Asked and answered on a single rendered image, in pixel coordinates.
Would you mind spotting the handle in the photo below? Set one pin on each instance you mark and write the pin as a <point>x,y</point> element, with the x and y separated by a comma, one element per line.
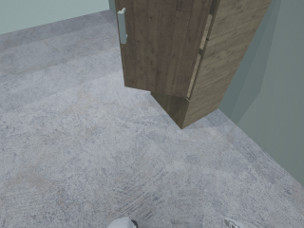
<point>121,22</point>

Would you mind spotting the robot right hand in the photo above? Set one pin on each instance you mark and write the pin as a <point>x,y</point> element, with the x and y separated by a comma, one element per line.
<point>233,223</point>

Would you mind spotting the cupboard door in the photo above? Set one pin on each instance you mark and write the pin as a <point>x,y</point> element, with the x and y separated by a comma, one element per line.
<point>162,44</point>

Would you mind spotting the robot left thigh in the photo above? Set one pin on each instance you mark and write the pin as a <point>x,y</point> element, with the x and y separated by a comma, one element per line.
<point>121,223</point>

